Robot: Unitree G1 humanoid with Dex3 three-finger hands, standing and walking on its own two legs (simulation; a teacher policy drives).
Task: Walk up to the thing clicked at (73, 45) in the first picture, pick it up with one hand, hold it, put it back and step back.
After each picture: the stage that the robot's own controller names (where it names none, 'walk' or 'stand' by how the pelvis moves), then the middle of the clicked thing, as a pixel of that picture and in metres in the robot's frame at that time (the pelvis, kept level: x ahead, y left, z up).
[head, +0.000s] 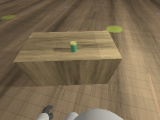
stand; (73, 46) +0.73 +0.23 -0.08
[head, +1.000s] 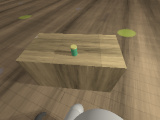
walk; (74, 50) +0.66 +0.25 -0.07
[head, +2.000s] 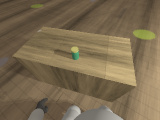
stand; (75, 53) +0.55 +0.19 -0.05
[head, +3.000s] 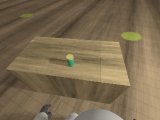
stand; (70, 60) +0.52 +0.22 -0.08
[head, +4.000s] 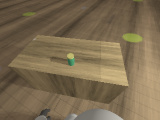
stand; (70, 59) +0.54 +0.22 -0.09
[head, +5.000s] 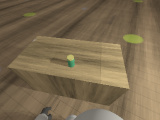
stand; (71, 61) +0.52 +0.22 -0.09
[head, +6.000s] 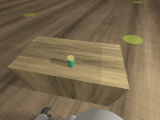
stand; (71, 61) +0.52 +0.21 -0.09
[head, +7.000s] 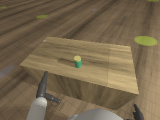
rise first; (77, 62) +0.52 +0.18 -0.08
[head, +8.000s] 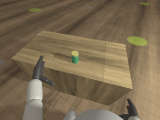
go down; (75, 57) +0.56 +0.17 -0.06
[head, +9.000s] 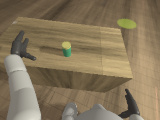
go down; (66, 49) +0.53 +0.17 -0.01
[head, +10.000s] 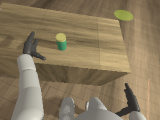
close in; (61, 42) +0.55 +0.18 +0.00
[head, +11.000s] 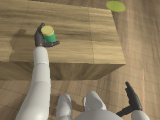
close; (49, 36) +0.56 +0.20 +0.04
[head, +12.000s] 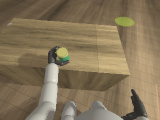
lift; (63, 56) +0.43 +0.16 +0.06
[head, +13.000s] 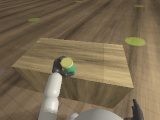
lift; (68, 67) +0.31 +0.15 +0.14
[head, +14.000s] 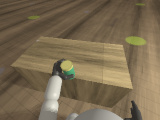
hold; (68, 70) +0.31 +0.16 +0.11
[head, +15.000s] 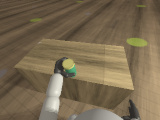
hold; (70, 68) +0.32 +0.15 +0.12
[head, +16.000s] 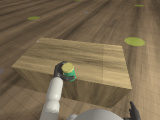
crouch; (69, 72) +0.31 +0.15 +0.09
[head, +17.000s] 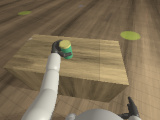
crouch; (66, 50) +0.44 +0.17 +0.15
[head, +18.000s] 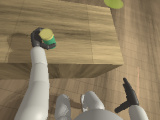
lower; (49, 39) +0.53 +0.19 +0.02
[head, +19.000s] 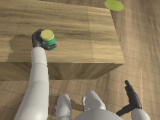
lower; (49, 40) +0.53 +0.19 +0.04
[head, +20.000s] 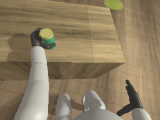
lower; (48, 39) +0.53 +0.19 +0.04
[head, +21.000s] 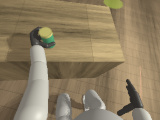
lower; (48, 38) +0.54 +0.19 +0.04
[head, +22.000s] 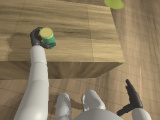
loosen; (48, 39) +0.53 +0.19 +0.04
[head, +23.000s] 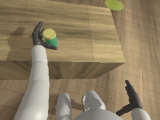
withdraw; (51, 39) +0.53 +0.18 +0.03
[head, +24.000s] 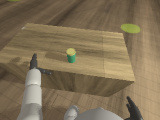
sink last; (71, 55) +0.50 +0.16 -0.02
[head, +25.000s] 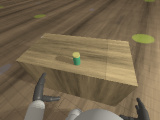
stand; (76, 58) +0.53 +0.18 -0.03
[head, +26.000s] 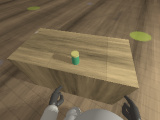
stand; (75, 57) +0.50 +0.17 -0.02
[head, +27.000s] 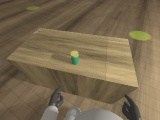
stand; (74, 57) +0.50 +0.17 -0.02
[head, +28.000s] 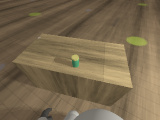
stand; (75, 61) +0.52 +0.17 -0.06
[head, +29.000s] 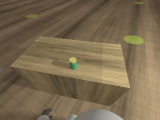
stand; (73, 63) +0.51 +0.19 -0.08
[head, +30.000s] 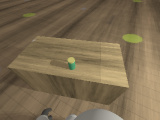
stand; (71, 63) +0.50 +0.20 -0.09
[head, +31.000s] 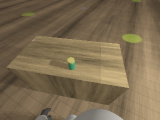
stand; (71, 63) +0.49 +0.20 -0.09
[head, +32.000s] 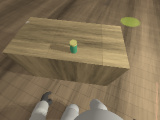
walk; (73, 46) +0.59 +0.17 -0.07
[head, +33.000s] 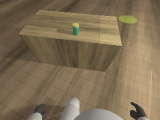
walk; (75, 29) +0.85 +0.25 -0.06
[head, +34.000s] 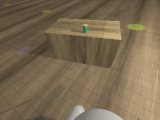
stand; (85, 28) +1.16 +0.22 -0.07
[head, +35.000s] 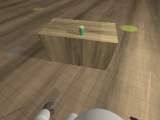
stand; (81, 30) +1.10 +0.19 -0.08
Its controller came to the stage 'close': yes
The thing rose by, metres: 0.22
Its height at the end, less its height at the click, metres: +0.00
